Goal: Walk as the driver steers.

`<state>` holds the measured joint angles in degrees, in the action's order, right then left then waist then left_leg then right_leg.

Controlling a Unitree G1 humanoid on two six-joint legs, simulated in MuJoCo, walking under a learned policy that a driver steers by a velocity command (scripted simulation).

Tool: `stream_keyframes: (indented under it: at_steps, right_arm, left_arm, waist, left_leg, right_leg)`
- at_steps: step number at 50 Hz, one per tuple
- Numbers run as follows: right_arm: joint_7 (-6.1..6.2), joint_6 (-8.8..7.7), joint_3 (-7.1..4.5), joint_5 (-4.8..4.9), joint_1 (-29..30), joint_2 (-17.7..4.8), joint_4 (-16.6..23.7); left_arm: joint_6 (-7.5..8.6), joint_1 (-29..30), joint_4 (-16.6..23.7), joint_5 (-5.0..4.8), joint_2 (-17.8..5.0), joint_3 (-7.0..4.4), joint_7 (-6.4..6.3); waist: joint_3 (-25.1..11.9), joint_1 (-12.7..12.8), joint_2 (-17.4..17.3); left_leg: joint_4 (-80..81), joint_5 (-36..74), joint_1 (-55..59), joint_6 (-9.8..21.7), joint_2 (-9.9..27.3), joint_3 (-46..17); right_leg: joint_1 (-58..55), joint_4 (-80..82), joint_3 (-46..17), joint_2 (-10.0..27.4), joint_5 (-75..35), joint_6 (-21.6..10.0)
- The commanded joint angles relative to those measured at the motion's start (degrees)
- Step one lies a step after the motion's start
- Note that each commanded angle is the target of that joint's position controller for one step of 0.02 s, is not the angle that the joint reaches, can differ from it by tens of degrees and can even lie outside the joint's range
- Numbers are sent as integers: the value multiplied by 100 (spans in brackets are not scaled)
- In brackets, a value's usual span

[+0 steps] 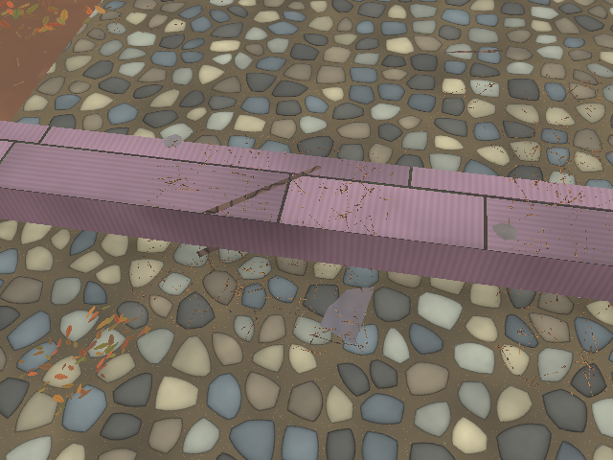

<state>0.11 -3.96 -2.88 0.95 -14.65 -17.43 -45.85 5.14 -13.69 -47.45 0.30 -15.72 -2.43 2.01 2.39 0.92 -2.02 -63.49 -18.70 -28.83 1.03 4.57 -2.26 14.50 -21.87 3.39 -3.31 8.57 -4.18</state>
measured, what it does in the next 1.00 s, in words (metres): walks ahead, turning right: left foot, then right foot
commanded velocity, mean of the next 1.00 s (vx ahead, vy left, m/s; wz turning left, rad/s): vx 0.50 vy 0.00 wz -0.31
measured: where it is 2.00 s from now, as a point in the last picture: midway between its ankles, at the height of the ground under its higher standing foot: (376, 331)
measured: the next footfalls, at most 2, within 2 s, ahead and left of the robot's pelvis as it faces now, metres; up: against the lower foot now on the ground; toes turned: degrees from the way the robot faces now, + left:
left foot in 0.34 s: +0.36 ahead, +0.16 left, +0.00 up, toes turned +1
right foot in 0.88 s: +0.61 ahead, -0.11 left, +0.00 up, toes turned -20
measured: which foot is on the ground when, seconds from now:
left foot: up 0.00-0.32, down 0.34-0.88, up 0.90-1.00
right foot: down 0.00-0.34, up 0.36-0.86, down 0.88-1.00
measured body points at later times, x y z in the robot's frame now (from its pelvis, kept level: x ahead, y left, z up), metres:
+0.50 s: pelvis +0.28 +0.07 +0.00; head +0.31 +0.08 +0.45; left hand +0.36 +0.35 -0.14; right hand +0.38 -0.21 -0.10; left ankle +0.32 +0.16 -0.74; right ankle +0.22 -0.08 -0.66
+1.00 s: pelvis +0.54 -0.02 -0.01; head +0.58 -0.04 +0.44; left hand +0.77 +0.20 -0.11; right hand +0.55 -0.32 -0.13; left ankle +0.48 +0.16 -0.64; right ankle +0.57 -0.10 -0.74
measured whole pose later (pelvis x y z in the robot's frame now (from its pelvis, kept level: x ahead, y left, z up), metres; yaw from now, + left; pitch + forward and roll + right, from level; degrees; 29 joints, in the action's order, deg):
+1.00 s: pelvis +0.54 -0.02 -0.01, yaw -21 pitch +1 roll +0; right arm 0.3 -6.4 -2.9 0.7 -11.3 -16.9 -47.5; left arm 3.2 -11.0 -42.0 -0.8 -17.2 -4.6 1.7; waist 3.6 0.1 -0.5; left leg -68.7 -23.5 -21.3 -0.1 2.7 -0.8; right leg 20.9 -29.9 1.1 -4.8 10.2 -5.9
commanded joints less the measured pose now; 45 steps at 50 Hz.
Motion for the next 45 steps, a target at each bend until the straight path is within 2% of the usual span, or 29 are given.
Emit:
stream_keyframes:
  at_steps: [1,3,7,9,11,14,15,16,17,18,19,20,21,22,24,26,28,31,33,36,38,39,41,42,43,44,45]
  right_arm:
    - [31,44,-85,-59,-164,-324,335]
    - [25,39,-59,-83,233,-280,452]
    - [-59,-49,17,-53,1016,-132,616]
    - [-108,-76,24,-15,1354,-156,722]
    - [-166,-101,12,3,1583,-224,832]
    - [-231,-143,-41,-8,1513,-394,877]
    - [-224,-160,-102,-20,1165,-499,799]
    - [-181,-174,-234,-36,384,-725,566]
    - [-117,-167,-367,-104,-640,-1096,353]
    - [-96,-108,-495,-155,-1057,-1605,238]
    - [-99,-102,-347,-122,-1106,-1044,275]
    - [-83,-116,-259,-112,-703,-800,297]
    - [-74,-129,-213,-118,-296,-660,339]
    - [-91,-159,-167,-132,24,-476,330]
    - [-99,-256,-138,-180,351,-305,282]
    - [-94,-327,-172,-177,428,-368,186]
    - [-56,-353,-215,-192,375,-474,75]
    - [12,-300,-235,-197,305,-576,-23]
    - [50,-257,-256,-173,201,-670,-76]
    - [83,-156,-302,-110,-132,-799,-229]
    - [98,-63,-337,-57,-220,-880,-291]
    - [105,-13,-353,-38,-210,-923,-303]
    - [146,79,-398,-15,-104,-1070,-268]
    - [171,137,-419,-10,-46,-1128,-241]
    - [199,182,-409,8,70,-1128,-200]
    - [230,154,-341,-68,39,-983,-111]
    - [124,-12,-52,-292,-519,-33,189]
  left_arm:
    - [142,135,267,-29,-771,-181,-42]
    - [115,19,186,-31,-872,-211,-98]
    - [52,-294,30,-92,-1000,-234,-154]
    - [9,-550,-101,-126,-1059,-249,-156]
    - [-58,-684,-209,-152,-1090,-266,-171]
    - [-156,-694,-294,-171,-1172,-310,-221]
    - [-184,-589,-284,-181,-1210,-317,-231]
    - [-212,-525,-269,-160,-1121,-278,-234]
    - [-202,-533,-138,-47,-811,-146,-233]
    - [-96,-1247,-29,-54,-144,45,-203]
    - [-10,-1004,-125,-163,-592,-51,-186]
    - [30,-557,33,-317,-983,-179,-164]
    - [27,-272,107,-313,-958,-182,-184]
    - [-9,-138,118,-228,-898,-201,-208]
    - [-176,-407,26,-211,-698,-219,-226]
    - [-297,-407,55,-219,-502,-203,-236]
    - [-337,-190,173,-187,-462,-210,-236]
    - [-280,211,331,-162,-396,-191,-148]
    - [-250,629,475,-145,-309,-146,-68]
    - [-233,1211,755,-139,-236,-97,33]
    - [-222,1423,919,-137,-279,-101,88]
    - [-221,1431,982,-150,-320,-118,121]
    - [-244,1151,1021,-162,-508,-213,150]
    - [-258,703,946,-175,-666,-307,147]
    - [-255,-62,776,-187,-896,-458,107]
    - [-302,-1009,537,-171,-1323,-663,2]
    - [-298,-915,535,-212,-1974,-771,-73]
  waist:
    - [-258,-171,562]
    - [-121,-75,490]
    - [23,223,471]
    - [92,361,482]
    - [158,385,509]
    - [74,188,605]
    - [-109,-62,641]
    - [-589,-470,546]
    - [-1464,-875,179]
    - [-2239,-603,-1274]
    - [-2303,-817,-1081]
    - [-1423,-769,-757]
    - [-941,-595,-487]
    - [-543,-440,-350]
    - [-346,-136,-477]
    - [-192,-31,-341]
    - [-70,-34,-201]
    - [39,-146,-111]
    - [138,-311,-30]
    - [302,-534,75]
    - [312,-546,42]
    - [272,-486,-20]
    - [-51,-211,-250]
    - [-316,66,-336]
    - [-703,523,-275]
    - [-1214,938,135]
    - [-1557,202,1789]
  left_leg:
    - [433,456,-646,-162,392,-162]
    - [1136,1108,-837,-241,412,-120]
    - [2601,2276,-513,-233,172,131]
    - [2952,2394,-499,-202,86,163]
    - [3216,2188,-630,-97,40,109]
    - [3472,1585,-318,130,-67,106]
    - [3603,1442,237,221,-209,221]
    - [3735,1501,1380,367,-334,338]
    - [3448,1599,3116,661,368,-332]
    - [3868,402,5175,1465,1786,-2850]
    - [4511,-398,5014,1439,1883,-3714]
    - [4666,-532,4328,1183,1744,-2894]
    - [4822,-139,3584,1050,1548,-2205]
    - [5057,304,2947,989,1348,-1678]
    - [5404,947,2244,889,1093,-913]
    - [5607,1494,2012,932,1054,-358]
    - [5699,1830,2055,950,1024,61]
    - [5785,2070,2226,871,879,645]
    - [5826,2146,2346,822,856,945]
    - [5703,2409,2918,806,1045,1158]
    - [5447,2905,3367,738,1163,1273]
    - [5237,3422,3531,685,1203,1346]
    - [4474,5303,3713,562,1215,1486]
    - [3759,6073,3679,496,1182,1537]
    - [2664,6159,3319,356,1017,1646]
    - [1045,4780,2075,102,792,1630]
    - [-996,-927,-741,-307,-376,1324]
  right_leg:
    - [-490,1401,-1504,1634,-1010,-1091]
    - [-523,1509,-1205,1529,-1105,-1022]
    - [-598,1534,-696,1296,-1034,-775]
    - [-869,1451,-726,1423,-921,-766]
    - [-1288,1271,-801,1622,-972,-721]
    - [-1711,820,-954,1847,-1558,-574]
    - [-1691,406,-930,1770,-2256,-495]
    - [-1445,-496,-759,1481,-2797,-353]
    - [-483,-2025,-547,1147,-1876,-154]
    - [1849,-4137,-238,141,1113,269]
    - [2457,-4932,-1064,192,2459,249]
    - [2852,-5171,-1133,476,2057,175]
    - [2760,-5021,-962,766,1562,171]
    - [2604,-4728,-930,926,1188,205]
    - [2004,-4457,-979,1125,756,271]
    - [2040,-4315,-970,1162,499,342]
    - [2324,-3945,-1024,1176,54,420]
    - [2398,-2921,-872,1112,-818,461]
    - [2299,-2276,-586,1057,-1182,434]
    - [2485,-1682,-344,994,-1154,324]
    - [2568,-1460,-191,909,-840,209]
    - [2480,-1390,-91,824,-608,122]
    - [1880,-1409,214,474,-23,-107]
    - [1323,-1411,345,246,234,-259]
    - [260,-1055,389,7,34,-467]
    - [-1485,-850,-331,252,-189,-743]
    - [-3529,-621,-3337,1771,189,-1783]
Velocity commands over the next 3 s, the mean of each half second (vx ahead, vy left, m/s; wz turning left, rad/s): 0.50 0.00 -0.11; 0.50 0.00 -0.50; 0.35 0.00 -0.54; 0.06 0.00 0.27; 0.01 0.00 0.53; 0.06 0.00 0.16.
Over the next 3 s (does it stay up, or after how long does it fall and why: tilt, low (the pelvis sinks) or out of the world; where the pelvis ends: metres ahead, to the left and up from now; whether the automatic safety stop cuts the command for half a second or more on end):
stays up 0.77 -0.09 -0.01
